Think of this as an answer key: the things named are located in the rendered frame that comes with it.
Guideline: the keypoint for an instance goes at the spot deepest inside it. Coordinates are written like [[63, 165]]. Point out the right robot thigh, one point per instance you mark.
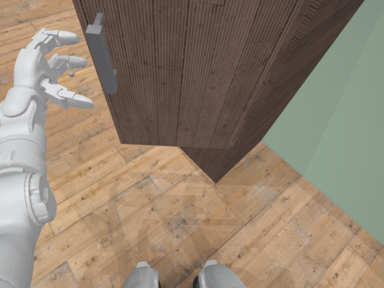
[[219, 276]]

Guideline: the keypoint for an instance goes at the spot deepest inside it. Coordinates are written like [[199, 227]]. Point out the robot left hand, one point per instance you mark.
[[31, 68]]

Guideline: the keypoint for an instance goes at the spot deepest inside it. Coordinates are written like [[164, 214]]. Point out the robot left upper arm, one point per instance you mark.
[[26, 205]]

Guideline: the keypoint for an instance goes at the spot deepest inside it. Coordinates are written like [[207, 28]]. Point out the handle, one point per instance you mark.
[[100, 52]]

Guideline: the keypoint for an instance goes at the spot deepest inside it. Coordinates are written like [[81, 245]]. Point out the robot thigh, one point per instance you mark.
[[142, 277], [219, 276]]

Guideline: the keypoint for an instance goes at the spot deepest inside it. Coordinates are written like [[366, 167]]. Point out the cupboard door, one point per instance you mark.
[[187, 70]]

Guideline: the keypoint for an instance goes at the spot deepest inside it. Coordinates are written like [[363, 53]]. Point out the left robot forearm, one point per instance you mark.
[[22, 136]]

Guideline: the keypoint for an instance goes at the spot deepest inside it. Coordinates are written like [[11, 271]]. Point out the left robot thigh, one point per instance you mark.
[[142, 277]]

